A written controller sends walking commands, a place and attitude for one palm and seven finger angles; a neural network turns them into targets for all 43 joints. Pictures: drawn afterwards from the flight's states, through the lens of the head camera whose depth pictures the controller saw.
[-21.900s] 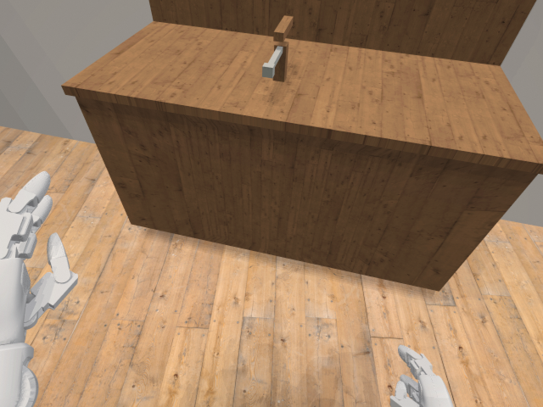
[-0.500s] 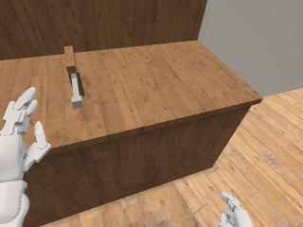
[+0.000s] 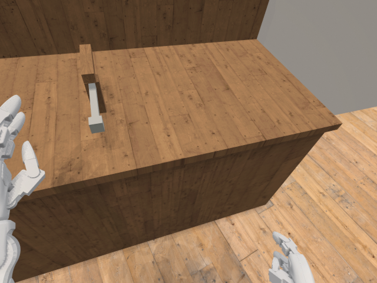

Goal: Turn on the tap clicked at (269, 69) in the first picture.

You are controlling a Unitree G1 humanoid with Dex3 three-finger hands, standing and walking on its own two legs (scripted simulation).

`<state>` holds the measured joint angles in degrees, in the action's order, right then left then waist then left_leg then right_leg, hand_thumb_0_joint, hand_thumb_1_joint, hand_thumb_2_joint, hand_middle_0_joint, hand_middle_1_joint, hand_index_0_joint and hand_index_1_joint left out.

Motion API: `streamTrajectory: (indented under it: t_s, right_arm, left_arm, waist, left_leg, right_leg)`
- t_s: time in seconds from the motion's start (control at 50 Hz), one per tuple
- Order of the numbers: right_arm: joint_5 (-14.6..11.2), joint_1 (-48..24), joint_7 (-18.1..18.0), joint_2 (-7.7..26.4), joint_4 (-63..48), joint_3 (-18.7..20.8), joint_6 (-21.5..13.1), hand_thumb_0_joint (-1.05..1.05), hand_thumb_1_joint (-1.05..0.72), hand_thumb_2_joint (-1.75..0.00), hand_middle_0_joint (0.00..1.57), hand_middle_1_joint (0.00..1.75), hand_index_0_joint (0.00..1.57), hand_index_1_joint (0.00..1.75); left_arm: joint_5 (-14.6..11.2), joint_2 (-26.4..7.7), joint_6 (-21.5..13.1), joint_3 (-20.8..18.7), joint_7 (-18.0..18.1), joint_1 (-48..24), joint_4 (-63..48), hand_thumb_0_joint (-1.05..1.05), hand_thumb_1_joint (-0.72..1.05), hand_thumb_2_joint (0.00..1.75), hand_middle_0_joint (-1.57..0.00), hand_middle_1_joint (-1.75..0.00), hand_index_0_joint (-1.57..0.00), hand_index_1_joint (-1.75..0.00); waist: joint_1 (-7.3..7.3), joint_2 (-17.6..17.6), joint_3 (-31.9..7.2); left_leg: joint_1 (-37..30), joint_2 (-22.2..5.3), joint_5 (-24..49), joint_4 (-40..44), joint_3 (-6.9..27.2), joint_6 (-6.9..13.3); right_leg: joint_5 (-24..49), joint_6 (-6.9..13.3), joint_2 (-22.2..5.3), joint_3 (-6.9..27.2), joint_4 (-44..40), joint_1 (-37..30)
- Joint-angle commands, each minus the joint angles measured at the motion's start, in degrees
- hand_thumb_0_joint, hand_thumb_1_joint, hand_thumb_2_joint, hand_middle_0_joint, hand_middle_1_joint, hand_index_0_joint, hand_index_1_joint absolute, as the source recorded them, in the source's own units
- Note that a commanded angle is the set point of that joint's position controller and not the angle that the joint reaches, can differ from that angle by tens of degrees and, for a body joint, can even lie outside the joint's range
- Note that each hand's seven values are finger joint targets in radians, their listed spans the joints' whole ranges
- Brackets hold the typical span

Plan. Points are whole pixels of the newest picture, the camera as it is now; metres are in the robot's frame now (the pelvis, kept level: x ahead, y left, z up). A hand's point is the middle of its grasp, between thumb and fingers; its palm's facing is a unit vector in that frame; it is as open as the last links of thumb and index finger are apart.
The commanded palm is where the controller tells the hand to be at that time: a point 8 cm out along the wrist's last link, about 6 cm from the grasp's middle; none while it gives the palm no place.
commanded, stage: come to a stop and stand still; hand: left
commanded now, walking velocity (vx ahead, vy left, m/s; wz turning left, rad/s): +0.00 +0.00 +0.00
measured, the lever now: (96, 124) +0.40 +0.26 +0.09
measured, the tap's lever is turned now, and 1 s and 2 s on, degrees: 0 0 0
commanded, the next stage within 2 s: look again from close up in 0.10 s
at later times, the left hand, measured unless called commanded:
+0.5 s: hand (44, 189) +0.20 +0.25 +0.16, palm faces +0.40 -0.86 -0.32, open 7.4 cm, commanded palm +0.14 +0.28 +0.18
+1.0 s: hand (77, 172) +0.23 +0.21 +0.17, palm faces +0.42 -0.84 -0.33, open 7.4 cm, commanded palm +0.17 +0.24 +0.18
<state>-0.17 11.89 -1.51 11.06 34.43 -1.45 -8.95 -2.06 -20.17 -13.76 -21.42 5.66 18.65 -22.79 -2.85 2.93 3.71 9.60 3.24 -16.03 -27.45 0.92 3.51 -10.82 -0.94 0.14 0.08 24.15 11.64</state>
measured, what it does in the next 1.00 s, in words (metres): stands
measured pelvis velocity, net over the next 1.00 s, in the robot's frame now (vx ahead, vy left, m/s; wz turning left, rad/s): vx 0.02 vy -0.04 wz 0.01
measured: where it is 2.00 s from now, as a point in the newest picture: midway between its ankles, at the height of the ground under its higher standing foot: outside the picture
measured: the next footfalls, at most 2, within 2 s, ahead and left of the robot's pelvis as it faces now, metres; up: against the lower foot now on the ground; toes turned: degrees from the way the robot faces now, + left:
right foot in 1.50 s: +0.23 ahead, -0.19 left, +0.00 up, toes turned +1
left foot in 1.86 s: +0.18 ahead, +0.00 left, +0.00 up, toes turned +5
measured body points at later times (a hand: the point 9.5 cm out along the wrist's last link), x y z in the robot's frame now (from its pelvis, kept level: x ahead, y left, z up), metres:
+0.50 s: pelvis -0.02 +0.00 +0.00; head -0.01 +0.02 +0.45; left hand +0.17 +0.29 +0.18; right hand +0.15 -0.21 -0.07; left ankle -0.01 +0.08 -0.74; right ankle +0.02 -0.13 -0.74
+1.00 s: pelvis +0.02 -0.04 -0.01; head +0.01 -0.02 +0.44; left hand +0.20 +0.25 +0.18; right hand +0.19 -0.26 -0.08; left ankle -0.01 +0.07 -0.74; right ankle +0.02 -0.13 -0.74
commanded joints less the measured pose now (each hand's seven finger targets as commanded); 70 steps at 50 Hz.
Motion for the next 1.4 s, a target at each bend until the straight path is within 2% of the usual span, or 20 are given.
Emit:
streamTrajectory:
  t_s: [0.0, 0.18, 0.34, 0.48, 0.64, 0.72, 0.78, 0.92, 1.0, 1.04, 1.06, 1.1, 1.14, 1.16, 1.18, 1.2, 1.22, 1.28, 1.32, 1.38]
  right_arm:
    - [-0.1, -5.0, 0.1, 7.1, -9.8, 3.0, -3.5, 0.00, -0.90, -0.90, 0.20, 0.30, 0.20, 0.30]
    - [-0.2, -5.8, -0.6, 6.8, -11.7, 2.8, -0.2, 0.00, -0.90, -0.90, 0.20, 0.30, 0.20, 0.30]
    - [0.1, -5.2, -0.8, 7.3, -11.3, 2.7, -1.3, 0.00, -0.90, -0.90, 0.20, 0.30, 0.20, 0.30]
    - [0.1, -5.6, -0.8, 7.3, -10.7, 2.8, -1.7, 0.00, -0.90, -0.90, 0.20, 0.30, 0.20, 0.30]
    - [0.2, -4.7, -0.8, 7.3, -10.1, 3.1, -1.0, 0.00, -0.90, -0.90, 0.20, 0.30, 0.20, 0.30]
    - [0.1, -5.3, -1.0, 7.4, -10.3, 3.2, -0.8, 0.00, -0.90, -0.90, 0.20, 0.30, 0.20, 0.30]
    - [0.1, -5.9, -1.0, 7.3, -10.1, 3.2, -1.1, 0.00, -0.90, -0.90, 0.20, 0.30, 0.20, 0.30]
    - [0.1, -4.7, -0.5, 7.0, -9.4, 3.4, -0.8, 0.00, -0.90, -0.90, 0.20, 0.30, 0.20, 0.30]
    - [-0.4, -4.6, -0.1, 6.3, -9.4, 3.5, 0.0, 0.00, -0.90, -0.90, 0.20, 0.30, 0.20, 0.30]
    - [-0.8, -5.1, 0.1, 6.1, -9.8, 3.6, 0.4, 0.00, -0.90, -0.90, 0.20, 0.30, 0.20, 0.30]
    - [-0.7, -5.6, 0.0, 5.8, -10.0, 3.3, 0.5, 0.00, -0.90, -0.90, 0.20, 0.30, 0.20, 0.30]
    - [-0.6, -5.9, -0.1, 5.1, -10.0, 2.6, 1.1, 0.00, -0.90, -0.90, 0.20, 0.30, 0.20, 0.30]
    - [-0.1, -4.9, -0.6, 4.8, -9.6, 2.3, 1.6, 0.00, -0.90, -0.90, 0.20, 0.30, 0.20, 0.30]
    - [0.0, -5.0, -0.9, 6.9, -10.2, 3.2, 1.5, 0.00, -0.90, -0.90, 0.20, 0.30, 0.20, 0.30]
    - [0.1, -6.1, -0.9, 7.0, -10.7, 3.6, 1.0, 0.00, -0.90, -0.90, 0.20, 0.30, 0.20, 0.30]
    - [0.5, -5.9, -0.3, 6.0, -10.6, 3.5, 0.6, 0.00, -0.90, -0.90, 0.20, 0.30, 0.20, 0.30]
    - [1.2, -5.1, -0.3, 6.6, -9.7, 3.6, 0.5, 0.00, -0.90, -0.90, 0.20, 0.30, 0.20, 0.30]
    - [0.3, -5.8, 0.5, 6.9, -9.2, 4.0, 0.0, 0.00, -0.90, -0.90, 0.20, 0.30, 0.20, 0.30]
    - [0.2, -4.0, 0.9, 7.2, -9.3, 4.3, -0.1, 0.00, -0.90, -0.90, 0.20, 0.30, 0.20, 0.30]
    - [-0.2, -3.2, 0.9, 7.1, -10.8, 3.8, -0.1, 0.00, -0.90, -0.90, 0.20, 0.30, 0.20, 0.30]
  left_arm:
    - [0.3, -6.7, -4.3, -1.2, 0.9, -3.2, -16.8, 0.00, 0.90, 0.90, -0.20, -0.30, -0.20, -0.30]
    - [-0.6, -10.2, -3.0, -6.6, 0.8, 0.4, -12.9, 0.00, 0.90, 0.90, -0.20, -0.30, -0.20, -0.30]
    - [0.2, -7.6, -2.9, -2.0, 0.9, -4.6, -15.5, 0.00, 0.90, 0.90, -0.20, -0.30, -0.20, -0.30]
    - [0.8, -9.6, -2.9, -4.4, 1.5, -3.0, -13.3, 0.00, 0.90, 0.90, -0.20, -0.30, -0.20, -0.30]
    - [0.1, -7.8, -2.7, -3.2, 0.9, -0.3, -9.8, 0.00, 0.90, 0.90, -0.20, -0.30, -0.20, -0.30]
    - [0.7, -7.4, -2.5, -2.1, 1.0, -3.3, -12.4, 0.00, 0.90, 0.90, -0.20, -0.30, -0.20, -0.30]
    - [0.9, -9.9, -2.5, -3.7, 1.5, -6.1, -15.5, 0.00, 0.90, 0.90, -0.20, -0.30, -0.20, -0.30]
    - [0.1, -9.0, -1.8, -3.3, 1.8, -2.6, -12.9, 0.00, 0.90, 0.90, -0.20, -0.30, -0.20, -0.30]
    - [-1.1, -8.8, -1.0, -3.5, 1.8, -0.6, -12.6, 0.00, 0.90, 0.90, -0.20, -0.30, -0.20, -0.30]
    - [-1.3, -9.6, -1.4, -4.5, 2.4, -0.9, -14.4, 0.00, 0.90, 0.90, -0.20, -0.30, -0.20, -0.30]
    - [-1.3, -10.3, -1.7, -5.3, 2.6, -0.2, -15.4, 0.00, 0.90, 0.90, -0.20, -0.30, -0.20, -0.30]
    - [-1.5, -10.8, -1.6, -6.0, 3.1, 0.8, -18.8, 0.00, 0.90, 0.90, -0.20, -0.30, -0.20, -0.30]
    - [-1.8, -11.6, -1.3, -6.9, 3.2, 0.0, -21.6, 0.00, 0.90, 0.90, -0.20, -0.30, -0.20, -0.30]
    - [-2.1, -11.4, -1.4, -7.0, 3.2, 0.0, -23.8, 0.00, 0.90, 0.90, -0.20, -0.30, -0.20, -0.30]
    - [-1.8, -12.3, -2.0, -7.1, 3.2, -1.0, -26.1, 0.00, 0.90, 0.90, -0.20, -0.30, -0.20, -0.30]
    - [-0.9, -12.7, -2.4, -7.0, 2.8, -1.3, -25.0, 0.00, 0.90, 0.90, -0.20, -0.30, -0.20, -0.30]
    - [-1.1, -12.6, -1.7, -7.0, 2.2, -1.7, -23.2, 0.00, 0.90, 0.90, -0.20, -0.30, -0.20, -0.30]
    - [0.3, -10.7, -0.9, -5.0, 1.7, -4.3, -25.0, 0.00, 0.90, 0.90, -0.20, -0.30, -0.20, -0.30]
    - [0.5, -8.9, -0.4, -4.5, 1.5, 1.2, -21.5, 0.00, 0.90, 0.90, -0.20, -0.30, -0.20, -0.30]
    - [0.1, -9.0, 0.3, -5.8, 1.4, 7.7, -18.4, 0.00, 0.90, 0.90, -0.20, -0.30, -0.20, -0.30]
  waist:
    - [1.21, -9.2, -11.7]
    - [1.09, -6.3, -8.6]
    - [1.01, -6.4, -8.7]
    - [0.55, -6.8, -7.6]
    - [1.08, -3.9, -6.7]
    - [1.52, -8.9, -4.5]
    - [1.63, -10.6, -4.6]
    - [1.71, -6.4, -6.8]
    - [1.96, 3.1, -7.2]
    - [1.54, 6.1, -7.2]
    - [1.02, 6.3, -6.7]
    - [1.34, 2.4, -6.2]
    - [3.65, -5.2, -8.9]
    - [4.09, -15.1, -9.9]
    - [4.19, -24.5, -9.8]
    - [3.20, -15.2, -9.4]
    - [3.94, -13.1, -7.2]
    - [2.89, -13.5, -4.2]
    - [2.42, -14.7, -5.4]
    - [2.95, -15.3, -7.1]
  left_leg:
    - [0.9, -5.8, 24.0, 4.4, 2.8, -4.6]
    - [5.6, -5.8, 18.2, 8.3, 2.7, -5.3]
    - [6.7, -4.9, 6.5, 10.4, 2.7, -3.5]
    - [9.2, -4.2, 1.3, 11.8, 3.2, -3.3]
    - [9.7, -4.8, -5.0, 13.1, 4.2, -3.1]
    - [13.0, -7.7, -18.3, 16.1, 7.9, -1.1]
    - [10.2, -8.8, -16.2, 14.7, 9.0, -0.3]
    - [6.5, -5.9, 5.9, 1.2, 4.0, -1.9]
    - [13.1, -2.1, 1.1, -13.7, -1.5, -3.1]
    - [19.1, -2.4, -7.1, -21.1, -2.3, -3.4]
    - [20.8, -3.7, -11.0, -22.1, -1.6, -3.1]
    - [17.3, -5.6, -11.3, -14.8, -1.2, -2.5]
    - [-0.2, -3.8, 2.7, -0.8, -2.8, -2.4]
    - [-10.1, -11.1, 12.7, 4.5, 10.6, 1.0]
    - [-19.2, -22.6, 26.3, 8.2, 26.8, 6.4]
    - [-18.1, -25.1, 26.3, 8.4, 29.1, 10.0]
    - [-15.8, -26.0, 26.4, 9.0, 29.9, 10.4]
    - [-13.8, -21.7, 31.8, 6.0, 14.7, 8.2]
    - [-7.4, -17.6, 31.6, 5.2, 5.8, 5.1]
    - [-2.9, -14.8, 30.6, 3.2, -0.5, 1.8]
  right_leg:
    - [16.8, 2.2, -1.9, 1.4, -0.1, -9.1]
    - [14.2, 1.4, -0.6, 0.5, -1.4, -10.4]
    - [9.1, 1.1, -0.3, 1.4, -3.1, -11.4]
    - [5.7, 1.0, 0.0, 1.6, -4.3, -12.1]
    - [-0.6, 1.0, 0.9, 0.8, -4.5, -10.1]
    - [-6.3, 1.3, 2.3, -0.3, -0.2, -7.9]
    - [-4.4, 1.7, 2.8, -1.1, 2.3, -5.1]
    - [5.4, 4.5, 0.2, 2.3, 2.4, -5.6]
    - [2.4, 10.4, -8.2, 14.7, -1.5, -8.5]
    - [4.0, 14.4, -13.8, 21.0, -3.5, -11.6]
    - [6.1, 15.3, -15.0, 21.1, -3.3, -12.3]
    - [9.3, 14.3, -14.7, 17.5, 0.4, -9.8]
    - [6.1, 8.5, -6.3, 6.1, 11.0, 1.0]
    - [1.7, 4.1, 0.7, -0.1, 22.5, 11.5]
    - [-17.0, 1.5, 3.3, -2.1, 35.6, 24.6]
    - [-18.8, 2.4, 3.0, 2.1, 42.3, 26.5]
    - [-18.4, 2.2, 1.3, 2.7, 45.0, 29.0]
    - [-12.0, 2.1, -2.0, 1.5, 39.4, 30.3]
    - [-6.5, 2.2, -2.2, -2.3, 27.1, 20.5]
    - [-0.9, 1.7, 1.1, -8.0, 14.3, 8.9]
